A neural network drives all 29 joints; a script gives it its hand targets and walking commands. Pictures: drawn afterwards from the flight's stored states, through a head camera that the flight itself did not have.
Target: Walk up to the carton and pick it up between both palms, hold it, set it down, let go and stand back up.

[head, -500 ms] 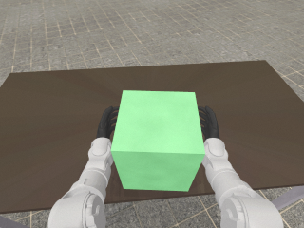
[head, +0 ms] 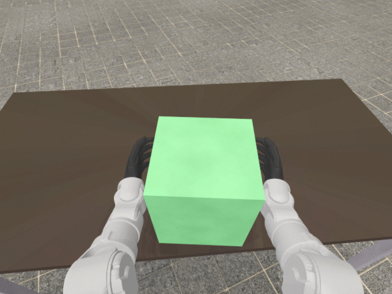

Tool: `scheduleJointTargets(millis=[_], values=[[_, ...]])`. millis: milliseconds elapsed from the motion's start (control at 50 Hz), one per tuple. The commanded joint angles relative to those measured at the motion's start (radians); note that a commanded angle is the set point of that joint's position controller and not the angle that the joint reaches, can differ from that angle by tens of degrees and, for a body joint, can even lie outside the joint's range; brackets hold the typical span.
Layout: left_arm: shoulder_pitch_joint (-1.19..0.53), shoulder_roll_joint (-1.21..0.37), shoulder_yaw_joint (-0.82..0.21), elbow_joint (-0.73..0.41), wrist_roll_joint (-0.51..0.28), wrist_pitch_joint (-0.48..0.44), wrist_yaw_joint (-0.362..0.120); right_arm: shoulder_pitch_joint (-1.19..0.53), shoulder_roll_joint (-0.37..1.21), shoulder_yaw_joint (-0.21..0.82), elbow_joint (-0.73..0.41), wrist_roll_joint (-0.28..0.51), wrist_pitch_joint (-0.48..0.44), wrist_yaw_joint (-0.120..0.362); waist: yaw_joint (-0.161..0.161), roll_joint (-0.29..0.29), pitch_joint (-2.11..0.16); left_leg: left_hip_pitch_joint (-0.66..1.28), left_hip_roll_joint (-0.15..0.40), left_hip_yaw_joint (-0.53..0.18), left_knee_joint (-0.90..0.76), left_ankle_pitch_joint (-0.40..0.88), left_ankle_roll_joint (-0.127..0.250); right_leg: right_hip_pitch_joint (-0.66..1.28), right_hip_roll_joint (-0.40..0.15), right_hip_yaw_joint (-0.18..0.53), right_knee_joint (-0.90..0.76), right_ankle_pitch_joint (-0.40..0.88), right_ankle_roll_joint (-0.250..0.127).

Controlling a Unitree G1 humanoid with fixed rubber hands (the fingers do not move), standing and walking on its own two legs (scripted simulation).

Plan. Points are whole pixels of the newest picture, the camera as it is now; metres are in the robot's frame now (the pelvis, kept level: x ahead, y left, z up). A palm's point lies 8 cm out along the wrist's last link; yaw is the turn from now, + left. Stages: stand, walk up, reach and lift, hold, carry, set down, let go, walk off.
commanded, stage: reach and lift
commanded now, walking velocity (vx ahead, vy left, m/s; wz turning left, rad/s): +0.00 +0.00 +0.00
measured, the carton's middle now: (202, 184) +0.39 +0.04 -0.01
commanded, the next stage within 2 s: none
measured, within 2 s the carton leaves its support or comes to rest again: leaves its support in 0.24 s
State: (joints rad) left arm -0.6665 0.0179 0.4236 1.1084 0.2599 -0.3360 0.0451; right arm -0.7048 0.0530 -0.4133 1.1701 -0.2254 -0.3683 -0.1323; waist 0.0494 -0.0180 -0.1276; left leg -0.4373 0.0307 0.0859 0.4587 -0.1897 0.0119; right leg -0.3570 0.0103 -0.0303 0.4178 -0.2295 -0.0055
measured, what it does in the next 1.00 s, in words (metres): stands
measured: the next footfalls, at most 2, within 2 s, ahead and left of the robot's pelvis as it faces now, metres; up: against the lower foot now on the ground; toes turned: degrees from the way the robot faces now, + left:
none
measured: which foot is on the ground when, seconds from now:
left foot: down 0.00-1.00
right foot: down 0.00-1.00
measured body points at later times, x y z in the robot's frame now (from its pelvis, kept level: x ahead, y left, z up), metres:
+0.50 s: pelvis -0.02 +0.00 +0.00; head +0.00 +0.02 +0.45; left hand +0.37 +0.19 +0.06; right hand +0.38 -0.11 +0.06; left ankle +0.02 +0.10 -0.74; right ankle -0.02 -0.12 -0.74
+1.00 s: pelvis -0.02 +0.00 +0.00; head -0.04 +0.01 +0.45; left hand +0.38 +0.18 +0.12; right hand +0.39 -0.12 +0.11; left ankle +0.02 +0.10 -0.74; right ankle -0.02 -0.12 -0.74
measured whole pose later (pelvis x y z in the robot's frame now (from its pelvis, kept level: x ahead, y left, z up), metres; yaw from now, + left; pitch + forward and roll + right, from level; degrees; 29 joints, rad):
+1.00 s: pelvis -0.02 +0.00 +0.00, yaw +0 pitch +6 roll -1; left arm -0.73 0.03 0.25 0.92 0.16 0.02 0.09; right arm -0.71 -0.02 -0.20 1.01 -0.02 -0.09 -0.16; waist 0.05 -0.02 -0.18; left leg -0.38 0.03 0.08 0.42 -0.15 0.02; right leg -0.30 0.01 -0.03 0.37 -0.19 0.00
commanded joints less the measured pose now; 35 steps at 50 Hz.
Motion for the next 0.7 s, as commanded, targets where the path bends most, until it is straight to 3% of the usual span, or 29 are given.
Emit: scheduleJointTargets(millis=[0, 40, 80, 220, 280, 340, 360, 440, 580, 680], values=[[-0.416, -0.517, -0.236, -0.086, 0.089, -0.022, -0.130, -0.327, 0.621, 0.268, -0.077, -0.146, -0.023, 0.157, -0.004, 0.009, -0.285, 0.349, -0.021, 0.002, -0.039, 0.410, -0.049, 0.226, 0.004, -0.029, -0.097, 0.302, 0.006], [-0.439, -0.521, -0.237, -0.089, 0.087, -0.021, -0.126, -0.350, 0.607, 0.258, -0.083, -0.148, -0.023, 0.157, -0.011, 0.013, -0.285, 0.353, -0.016, 0.000, -0.042, 0.409, -0.054, 0.207, 0.008, -0.038, -0.103, 0.275, 0.003], [-0.463, -0.532, -0.253, -0.122, 0.082, -0.036, -0.121, -0.362, 0.623, 0.292, -0.097, -0.134, -0.039, 0.154, 0.002, 0.023, -0.339, 0.358, -0.018, -0.001, -0.034, 0.440, -0.057, 0.228, 0.008, -0.035, -0.095, 0.321, 0.004], [-0.487, -0.568, -0.335, -0.169, 0.051, -0.049, -0.104, -0.362, 0.627, 0.346, -0.092, -0.115, -0.070, 0.138, -0.020, 0.044, -0.418, 0.416, -0.011, -0.011, -0.023, 0.537, -0.071, 0.234, 0.020, -0.043, -0.104, 0.404, 0.003], [-0.496, -0.570, -0.352, -0.181, 0.034, -0.041, -0.100, -0.370, 0.631, 0.369, -0.113, -0.096, -0.064, 0.133, -0.006, 0.037, -0.419, 0.418, -0.013, -0.012, -0.031, 0.503, -0.064, 0.232, 0.021, -0.040, -0.117, 0.366, 0.000], [-0.554, -0.582, -0.387, -0.190, 0.013, -0.027, -0.100, -0.403, 0.621, 0.367, -0.140, -0.085, -0.052, 0.131, -0.026, 0.044, -0.416, 0.414, -0.011, -0.013, -0.049, 0.434, -0.065, 0.216, 0.021, -0.046, -0.128, 0.302, -0.002], [-0.575, -0.585, -0.398, -0.212, -0.001, -0.032, -0.096, -0.426, 0.628, 0.385, -0.155, -0.074, -0.052, 0.133, -0.010, 0.041, -0.437, 0.419, -0.012, -0.011, -0.047, 0.431, -0.064, 0.212, 0.022, -0.044, -0.126, 0.293, -0.002], [-0.652, -0.631, -0.471, -0.258, -0.047, -0.026, -0.081, -0.476, 0.644, 0.417, -0.193, -0.028, -0.041, 0.134, -0.023, 0.067, -0.506, 0.445, -0.010, -0.025, -0.042, 0.424, -0.075, 0.184, 0.027, -0.046, -0.128, 0.261, -0.008], [-0.692, -0.600, -0.442, -0.192, -0.059, 0.087, -0.086, -0.537, 0.605, 0.364, -0.186, -0.012, 0.078, 0.147, -0.022, 0.021, -0.329, 0.354, -0.012, -0.026, -0.124, 0.111, -0.047, 0.157, 0.001, -0.030, -0.155, 0.023, -0.007], [-0.678, -0.618, -0.424, -0.200, -0.063, 0.167, -0.095, -0.618, 0.598, 0.407, -0.271, 0.053, 0.129, 0.161, 0.010, 0.011, -0.368, 0.375, -0.013, -0.034, -0.130, 0.126, -0.038, 0.186, 0.004, -0.024, -0.151, 0.052, 0.001]])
